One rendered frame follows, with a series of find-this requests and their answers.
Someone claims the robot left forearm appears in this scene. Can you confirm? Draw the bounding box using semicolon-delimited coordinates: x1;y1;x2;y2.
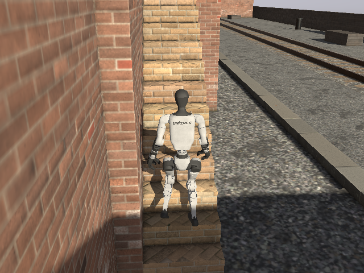
149;138;160;159

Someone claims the left robot hand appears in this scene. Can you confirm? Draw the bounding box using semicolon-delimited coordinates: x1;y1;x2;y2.
147;157;160;170

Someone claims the robot left shin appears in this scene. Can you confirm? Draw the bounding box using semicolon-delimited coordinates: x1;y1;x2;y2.
163;175;173;211

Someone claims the right robot upper arm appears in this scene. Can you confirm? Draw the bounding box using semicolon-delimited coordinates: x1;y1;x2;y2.
194;114;207;145

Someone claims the right robot hand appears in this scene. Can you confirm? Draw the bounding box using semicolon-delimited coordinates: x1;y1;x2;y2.
197;150;210;160

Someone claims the robot right forearm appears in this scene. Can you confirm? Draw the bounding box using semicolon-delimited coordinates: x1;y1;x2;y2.
201;137;209;153

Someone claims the robot torso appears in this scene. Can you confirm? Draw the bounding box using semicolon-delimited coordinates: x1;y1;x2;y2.
169;114;195;171

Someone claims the left robot upper arm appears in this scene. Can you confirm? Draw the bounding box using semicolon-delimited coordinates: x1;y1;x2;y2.
155;114;170;146

